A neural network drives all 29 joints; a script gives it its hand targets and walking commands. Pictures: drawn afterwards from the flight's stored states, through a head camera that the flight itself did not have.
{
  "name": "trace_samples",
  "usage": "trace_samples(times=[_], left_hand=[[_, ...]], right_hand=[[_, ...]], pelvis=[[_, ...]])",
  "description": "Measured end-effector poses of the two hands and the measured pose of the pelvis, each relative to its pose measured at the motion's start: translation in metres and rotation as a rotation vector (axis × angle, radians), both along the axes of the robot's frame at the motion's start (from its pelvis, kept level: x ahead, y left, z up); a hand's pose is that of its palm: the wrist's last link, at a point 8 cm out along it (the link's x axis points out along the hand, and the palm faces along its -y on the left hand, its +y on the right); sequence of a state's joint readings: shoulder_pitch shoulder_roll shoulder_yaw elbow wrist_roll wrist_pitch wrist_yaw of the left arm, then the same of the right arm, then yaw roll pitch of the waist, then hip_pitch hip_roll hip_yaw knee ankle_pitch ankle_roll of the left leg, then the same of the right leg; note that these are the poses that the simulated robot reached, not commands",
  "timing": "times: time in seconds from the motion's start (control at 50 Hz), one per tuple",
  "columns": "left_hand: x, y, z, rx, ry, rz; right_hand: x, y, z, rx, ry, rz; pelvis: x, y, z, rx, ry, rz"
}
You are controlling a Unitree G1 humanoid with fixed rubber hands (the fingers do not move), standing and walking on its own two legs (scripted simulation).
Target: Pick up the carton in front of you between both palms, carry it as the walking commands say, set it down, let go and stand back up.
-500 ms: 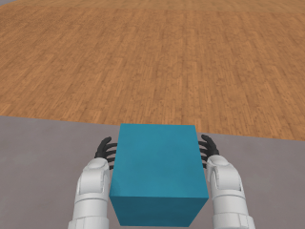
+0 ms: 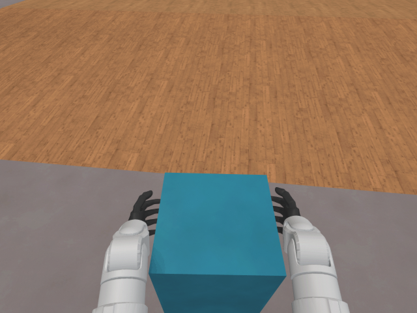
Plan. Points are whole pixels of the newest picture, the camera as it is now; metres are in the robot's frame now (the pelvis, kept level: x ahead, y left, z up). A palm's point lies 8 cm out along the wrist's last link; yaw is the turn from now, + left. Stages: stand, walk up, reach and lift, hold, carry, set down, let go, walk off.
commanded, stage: hold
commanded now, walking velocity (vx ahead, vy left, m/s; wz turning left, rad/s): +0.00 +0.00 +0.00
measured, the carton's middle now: (213, 246) +0.28 +0.00 -0.03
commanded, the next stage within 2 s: carry in 0.44 s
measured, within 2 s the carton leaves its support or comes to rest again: neither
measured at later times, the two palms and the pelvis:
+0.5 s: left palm (138, 227) +0.28 +0.15 +0.05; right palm (291, 224) +0.28 -0.15 +0.05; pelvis +0.00 +0.00 +0.00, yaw +0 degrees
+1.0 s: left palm (136, 168) +0.42 +0.17 +0.08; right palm (266, 162) +0.43 -0.13 +0.08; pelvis +0.16 +0.01 -0.01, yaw +0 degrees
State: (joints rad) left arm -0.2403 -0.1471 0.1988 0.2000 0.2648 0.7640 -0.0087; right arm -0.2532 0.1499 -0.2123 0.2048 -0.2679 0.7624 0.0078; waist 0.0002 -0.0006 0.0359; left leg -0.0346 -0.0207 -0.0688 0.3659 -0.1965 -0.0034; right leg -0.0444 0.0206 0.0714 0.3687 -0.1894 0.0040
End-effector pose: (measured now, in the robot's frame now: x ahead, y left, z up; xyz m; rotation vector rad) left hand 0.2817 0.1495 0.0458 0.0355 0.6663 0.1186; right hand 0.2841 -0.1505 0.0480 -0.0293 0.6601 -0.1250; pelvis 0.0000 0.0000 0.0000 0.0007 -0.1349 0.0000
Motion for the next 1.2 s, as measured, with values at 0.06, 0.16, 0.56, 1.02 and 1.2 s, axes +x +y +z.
trace_samples(times=[0.06, 0.16, 0.56, 1.02, 1.2], left_hand=[[0.000, 0.000, 0.000, 0.001, 0.001, -0.001], [-0.002, 0.000, -0.001, 0.002, 0.003, -0.002], [0.006, -0.001, 0.005, -0.012, -0.019, 0.013], [0.146, 0.023, 0.030, -0.077, 0.061, 0.103], [0.265, -0.001, 0.039, -0.083, 0.054, 0.058]], right_hand=[[0.000, 0.000, 0.000, -0.001, 0.001, 0.001], [-0.002, 0.000, -0.001, -0.002, 0.002, 0.002], [0.006, -0.001, 0.005, 0.016, -0.019, -0.009], [0.155, 0.024, 0.028, 0.064, 0.060, -0.014], [0.261, 0.000, 0.039, 0.080, 0.051, -0.076]], pelvis=[[0.001, 0.000, 0.000, 0.000, 0.001, 0.000], [0.001, 0.000, 0.000, 0.000, 0.001, 0.000], [0.005, -0.001, -0.003, 0.002, 0.107, -0.010], [0.173, 0.014, -0.006, 0.007, 0.232, -0.001], [0.276, 0.002, -0.002, -0.012, 0.230, 0.008]])
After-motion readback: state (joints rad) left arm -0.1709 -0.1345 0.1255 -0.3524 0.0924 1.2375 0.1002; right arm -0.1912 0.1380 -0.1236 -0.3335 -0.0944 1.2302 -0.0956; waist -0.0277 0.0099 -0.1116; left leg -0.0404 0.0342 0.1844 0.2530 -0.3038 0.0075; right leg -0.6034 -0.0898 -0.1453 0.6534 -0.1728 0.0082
